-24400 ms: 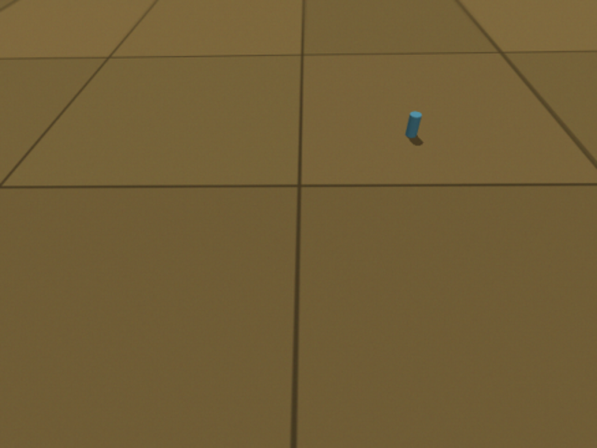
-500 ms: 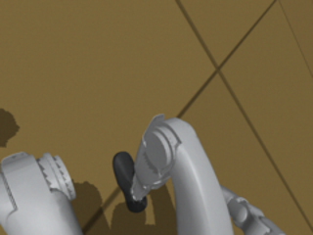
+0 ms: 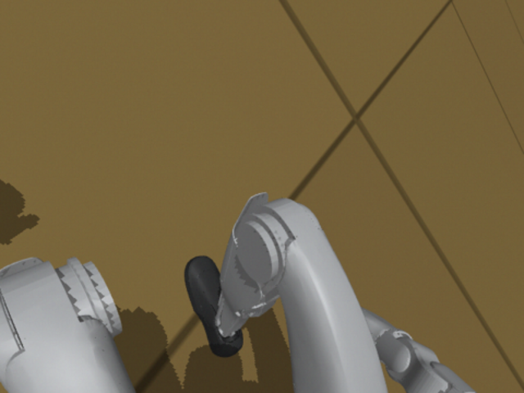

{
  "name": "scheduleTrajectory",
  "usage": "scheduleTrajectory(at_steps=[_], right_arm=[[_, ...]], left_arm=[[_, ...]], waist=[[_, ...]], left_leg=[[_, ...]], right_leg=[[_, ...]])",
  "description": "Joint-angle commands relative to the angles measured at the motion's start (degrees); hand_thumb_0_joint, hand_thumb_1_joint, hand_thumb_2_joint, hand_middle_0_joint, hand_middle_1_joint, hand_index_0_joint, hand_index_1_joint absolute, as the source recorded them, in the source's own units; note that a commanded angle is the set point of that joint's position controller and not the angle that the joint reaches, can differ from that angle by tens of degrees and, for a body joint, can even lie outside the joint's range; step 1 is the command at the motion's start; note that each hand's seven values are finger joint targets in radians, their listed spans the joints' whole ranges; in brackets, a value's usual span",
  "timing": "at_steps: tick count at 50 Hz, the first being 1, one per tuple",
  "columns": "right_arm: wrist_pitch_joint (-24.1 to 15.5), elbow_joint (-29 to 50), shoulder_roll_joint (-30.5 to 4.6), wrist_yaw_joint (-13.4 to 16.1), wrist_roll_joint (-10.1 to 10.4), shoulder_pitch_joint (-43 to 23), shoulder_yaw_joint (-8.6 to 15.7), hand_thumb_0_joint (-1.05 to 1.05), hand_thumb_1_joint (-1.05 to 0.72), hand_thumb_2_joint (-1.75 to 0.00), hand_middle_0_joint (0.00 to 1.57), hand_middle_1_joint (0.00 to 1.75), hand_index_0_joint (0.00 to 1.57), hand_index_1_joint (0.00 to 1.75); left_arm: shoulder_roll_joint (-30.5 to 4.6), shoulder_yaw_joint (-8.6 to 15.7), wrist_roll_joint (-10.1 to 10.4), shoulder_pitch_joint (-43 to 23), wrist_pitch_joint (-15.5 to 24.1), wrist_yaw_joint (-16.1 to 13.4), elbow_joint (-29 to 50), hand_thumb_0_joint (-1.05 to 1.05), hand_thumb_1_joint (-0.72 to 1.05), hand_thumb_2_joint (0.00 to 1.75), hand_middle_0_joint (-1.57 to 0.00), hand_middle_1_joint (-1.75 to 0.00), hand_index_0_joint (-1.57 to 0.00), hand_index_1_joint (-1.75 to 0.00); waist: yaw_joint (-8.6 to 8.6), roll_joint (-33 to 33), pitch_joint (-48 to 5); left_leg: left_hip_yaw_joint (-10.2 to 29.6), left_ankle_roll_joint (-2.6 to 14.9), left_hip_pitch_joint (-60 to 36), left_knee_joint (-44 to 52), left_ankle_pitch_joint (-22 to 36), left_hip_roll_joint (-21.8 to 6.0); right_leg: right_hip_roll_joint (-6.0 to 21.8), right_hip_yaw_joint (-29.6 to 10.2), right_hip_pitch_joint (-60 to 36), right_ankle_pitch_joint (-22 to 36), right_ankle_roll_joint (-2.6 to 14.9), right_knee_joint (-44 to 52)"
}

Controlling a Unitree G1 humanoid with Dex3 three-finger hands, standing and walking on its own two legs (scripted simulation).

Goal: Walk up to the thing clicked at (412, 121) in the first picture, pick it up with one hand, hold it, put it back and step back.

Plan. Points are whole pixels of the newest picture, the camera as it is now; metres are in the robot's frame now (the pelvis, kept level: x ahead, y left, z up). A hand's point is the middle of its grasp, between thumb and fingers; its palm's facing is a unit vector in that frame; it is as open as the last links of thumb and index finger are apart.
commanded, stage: open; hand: left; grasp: from the side
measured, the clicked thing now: out of the picture +0.47 +0.27 -0.23
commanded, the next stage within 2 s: withdraw in 0.02 s
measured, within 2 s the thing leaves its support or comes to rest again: neither
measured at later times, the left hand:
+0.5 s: hand out of the picture +0.48 +0.34 -0.13, palm faces +0.42 -0.91 -0.03, open 16.8 cm
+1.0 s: hand out of the picture +0.37 +0.42 -0.02, palm faces +0.35 -0.83 -0.43, open 16.8 cm
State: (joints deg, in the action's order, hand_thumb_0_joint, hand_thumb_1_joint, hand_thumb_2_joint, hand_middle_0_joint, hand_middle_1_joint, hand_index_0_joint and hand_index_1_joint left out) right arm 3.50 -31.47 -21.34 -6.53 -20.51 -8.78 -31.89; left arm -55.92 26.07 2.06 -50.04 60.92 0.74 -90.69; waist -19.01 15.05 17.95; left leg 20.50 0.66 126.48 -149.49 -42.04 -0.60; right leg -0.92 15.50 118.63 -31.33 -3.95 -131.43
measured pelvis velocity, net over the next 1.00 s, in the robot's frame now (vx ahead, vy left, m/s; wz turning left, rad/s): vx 0.01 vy -0.01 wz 0.15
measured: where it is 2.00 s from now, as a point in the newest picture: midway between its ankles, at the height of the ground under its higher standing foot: (162, 368)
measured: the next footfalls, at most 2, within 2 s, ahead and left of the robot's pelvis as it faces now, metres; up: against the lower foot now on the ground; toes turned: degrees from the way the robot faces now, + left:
none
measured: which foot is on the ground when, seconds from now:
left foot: down 0.00-1.00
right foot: down 0.00-1.00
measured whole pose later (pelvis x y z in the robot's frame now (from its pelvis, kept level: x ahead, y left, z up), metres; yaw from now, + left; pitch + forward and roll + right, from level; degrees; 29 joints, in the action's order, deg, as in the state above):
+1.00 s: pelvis +0.01 -0.01 +0.06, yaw +8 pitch +31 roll -9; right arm 9.3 -34.4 -16.4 -4.0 -2.4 5.8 -5.9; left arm -42.8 25.9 -7.0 -32.7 18.2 4.5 -53.5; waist -7.6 1.4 -4.3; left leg 6.3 2.0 125.5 -133.6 -39.8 -1.3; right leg 2.0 4.8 122.7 -33.8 -1.8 -125.3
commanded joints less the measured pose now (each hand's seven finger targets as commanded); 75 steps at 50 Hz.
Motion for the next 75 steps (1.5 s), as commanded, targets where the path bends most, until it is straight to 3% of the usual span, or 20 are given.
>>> scheduleTrajectory(at_steps=[1,10,19,23,28,30,31,33,37,39,43,49,55,60,65,66,67,71,74,75], right_arm=[[0.83,-0.26,-21.54,0.75,-0.33,4.02,6.55,0.00,-0.91,-0.90,0.20,0.30,0.20,0.30],[0.98,-0.43,-21.55,0.78,-0.34,4.20,6.55,0.00,-0.89,-0.90,0.20,0.30,0.20,0.30],[2.45,-0.75,-21.58,1.81,1.30,6.69,8.65,0.00,-0.91,-0.90,0.20,0.30,0.20,0.30],[3.06,-0.95,-20.79,2.36,3.12,8.82,10.83,0.00,-0.91,-0.90,0.20,0.30,0.20,0.30],[2.31,-1.21,-19.62,2.61,5.98,11.12,14.26,0.00,-0.89,-0.90,0.20,0.30,0.20,0.30],[1.74,-1.42,-19.30,2.50,7.02,12.22,15.41,0.00,-0.84,-0.90,0.20,0.30,0.20,0.30],[2.24,-2.05,-18.08,2.50,8.86,13.18,18.83,0.00,-0.92,-0.92,0.20,0.30,0.20,0.30],[3.11,-1.75,-17.09,1.78,9.92,15.54,19.96,0.00,-0.95,-0.92,0.20,0.30,0.20,0.30],[4.17,-0.98,-15.46,1.92,12.64,18.68,23.84,0.00,-1.01,-0.94,0.20,0.30,0.20,0.30],[4.63,-0.95,-14.21,2.26,13.82,19.17,25.15,0.00,-0.95,-0.90,0.20,0.30,0.20,0.30],[5.23,-1.03,-12.28,3.09,15.86,20.41,28.38,0.00,-0.90,-0.90,0.20,0.30,0.20,0.30],[4.92,0.96,-10.00,3.63,19.27,21.96,33.87,0.00,-0.90,-0.90,0.20,0.30,0.20,0.30],[4.43,4.93,-7.35,5.85,22.20,21.05,35.95,0.00,-0.90,-0.90,0.20,0.30,0.20,0.30],[2.70,6.70,-4.54,8.61,23.06,19.98,35.75,0.00,-0.89,-0.90,0.20,0.30,0.20,0.30],[0.42,7.27,-2.20,11.08,23.22,19.38,35.19,0.00,-0.90,-0.90,0.20,0.30,0.20,0.30],[-0.02,6.76,-2.00,11.54,23.16,19.80,35.32,0.00,-0.90,-0.90,0.20,0.30,0.20,0.30],[-0.50,6.99,-1.78,11.81,23.27,19.60,35.24,0.00,-0.89,-0.90,0.20,0.30,0.20,0.30],[-2.16,6.08,-0.70,12.52,22.77,20.06,34.65,0.00,-0.90,-0.90,0.20,0.30,0.20,0.30],[-3.07,6.09,-0.68,12.90,22.58,21.08,34.73,0.00,-0.90,-0.90,0.20,0.30,0.20,0.30],[-3.33,6.62,-0.29,13.03,22.62,20.45,34.47,0.00,-0.90,-0.90,0.20,0.30,0.20,0.30]], left_arm=[[-6.42,0.35,0.64,-14.21,4.04,-0.47,7.36,0.00,-0.40,0.35,-0.51,-0.43,-0.51,-0.44],[-7.18,0.66,1.00,-15.35,4.71,-0.35,8.12,0.00,-0.42,0.25,-0.24,-0.23,-0.24,-0.23],[-18.32,8.69,0.63,-12.43,0.85,2.97,19.62,0.00,-0.54,0.08,-0.09,-0.05,-0.09,-0.06],[-16.46,9.88,2.00,-7.37,-4.12,7.01,22.33,0.00,-0.57,0.07,-0.11,-0.06,-0.10,-0.07],[-5.71,4.37,4.08,-3.87,-10.02,12.35,24.02,0.00,-0.58,0.08,-0.09,-0.09,-0.10,-0.08],[-4.77,3.14,4.82,-5.85,-11.21,13.69,27.54,0.00,-0.50,0.09,-0.06,-0.03,-0.04,-0.04],[-12.65,7.08,-3.61,-0.74,-15.80,10.28,20.38,0.00,-0.58,0.09,-0.08,-0.07,-0.07,-0.08],[-6.90,2.73,-3.72,-7.80,-18.37,9.57,28.80,0.00,-0.59,0.11,-0.08,-0.09,-0.07,-0.10],[-14.46,6.85,-7.20,-8.11,-25.27,6.69,38.80,0.00,-0.61,0.10,-0.12,-0.10,-0.10,-0.11],[-14.01,6.20,-8.18,-9.12,-28.26,5.72,42.25,0.00,-0.53,0.19,-0.11,-0.12,-0.10,-0.12],[-8.14,6.20,-8.93,1.73,-34.73,3.98,40.82,0.00,-0.43,0.14,-0.08,-0.09,-0.08,-0.09],[7.52,-2.71,-8.08,11.44,-43.49,2.98,49.69,0.00,-0.45,0.12,-0.08,-0.09,-0.08,-0.09],[7.96,-2.53,-6.30,23.14,-50.81,-0.60,67.55,0.00,-0.44,0.12,-0.07,-0.08,-0.07,-0.08],[9.02,-3.02,-5.41,27.66,-54.84,-3.98,76.95,0.00,-0.44,0.12,-0.07,-0.08,-0.07,-0.08],[16.76,-6.78,-4.51,36.47,-58.10,-6.46,74.91,0.00,-0.47,0.11,-0.06,-0.07,-0.06,-0.07],[15.76,-6.17,-4.30,35.53,-58.28,-7.00,77.89,0.00,-0.47,0.10,-0.06,-0.07,-0.06,-0.07],[19.62,-8.34,-4.33,40.61,-59.36,-7.16,72.85,0.00,-0.50,0.09,-0.06,-0.06,-0.06,-0.06],[24.85,-11.91,-3.53,46.43,-61.59,-7.86,71.41,0.00,-0.52,0.08,-0.06,-0.06,-0.05,-0.06],[23.42,-11.45,-3.14,44.33,-62.45,-8.69,77.66,0.00,-0.52,0.07,-0.06,-0.06,-0.05,-0.06],[25.97,-12.68,-3.12,50.07,-63.47,-8.89,72.84,0.00,-0.53,0.07,-0.05,-0.06,-0.05,-0.06]], waist=[[-9.29,-33.73,-30.91],[-9.07,-33.75,-31.97],[-3.43,-41.18,-39.08],[-1.16,-41.07,-41.53],[-1.42,-34.68,-39.38],[-1.33,-33.00,-40.08],[3.66,-36.62,-44.35],[1.95,-38.83,-46.33],[6.92,-42.06,-54.62],[7.44,-43.63,-55.04],[10.85,-39.63,-53.75],[11.68,-31.87,-57.86],[14.55,-22.59,-63.03],[15.75,-23.39,-63.18],[15.10,-22.17,-57.85],[15.63,-21.33,-58.43],[15.41,-21.35,-56.69],[15.17,-19.58,-52.22],[16.28,-20.89,-52.45],[16.33,-19.84,-50.80]], left_leg=[[-2.59,-1.97,-23.59,19.99,10.25,-3.40],[-3.17,-1.82,-23.59,19.97,9.80,-3.38],[-4.92,-2.69,-27.81,21.49,14.42,-3.91],[-6.35,-2.49,-26.72,22.47,15.54,-3.68],[-6.66,-1.40,-22.26,23.14,10.58,-3.16],[-7.32,-0.76,-19.89,22.83,9.15,-2.65],[-8.67,-1.41,-25.25,26.02,11.47,-2.60],[-8.68,-1.59,-26.23,26.70,10.47,-2.72],[-11.21,-1.13,-28.78,30.01,9.30,-2.02],[-11.95,-0.96,-29.56,31.66,7.54,-1.95],[-13.21,-0.90,-29.07,34.88,7.52,-1.35],[-13.38,-0.16,-32.19,42.30,5.11,-0.76],[-15.32,1.17,-36.70,49.01,3.51,-0.14],[-17.72,1.31,-43.43,55.13,5.59,-0.19],[-18.92,1.27,-49.90,61.60,9.62,-0.07],[-19.10,1.27,-51.80,62.90,10.60,0.01],[-19.19,1.09,-54.00,64.35,12.57,0.00],[-18.63,0.76,-60.11,70.00,17.53,-0.15],[-18.45,0.41,-66.56,74.53,20.91,-0.47],[-18.59,0.40,-67.21,76.18,21.91,-0.32]], right_leg=[[-2.91,4.57,-16.33,8.93,3.62,7.32],[-2.85,4.15,-17.40,8.50,3.56,7.70],[-2.36,2.60,-18.78,9.64,4.27,6.50],[-2.19,1.63,-19.36,9.96,4.49,6.63],[-1.76,1.38,-14.70,7.11,4.74,7.63],[-1.52,0.87,-14.74,6.45,4.79,7.95],[-1.02,-0.16,-12.53,6.14,5.17,8.49],[-0.89,-0.56,-10.21,5.61,5.40,8.21],[-0.40,-3.21,-11.63,3.78,5.82,9.38],[-0.38,-4.28,-10.14,2.58,6.04,9.92],[0.09,-5.78,-8.28,1.57,6.23,11.79],[0.74,-7.69,-10.29,-0.35,6.35,18.45],[0.84,-10.58,-24.57,-2.22,5.63,29.74],[1.02,-13.46,-34.88,-1.11,5.47,38.16],[1.14,-14.31,-43.63,1.78,5.30,46.44],[1.22,-14.65,-46.30,2.44,5.23,48.42],[1.19,-14.56,-47.42,4.26,5.34,49.86],[1.16,-14.13,-53.45,8.73,5.39,55.36],[1.09,-13.78,-58.49,11.27,5.49,58.99],[1.13,-13.87,-60.96,12.34,5.41,60.74]])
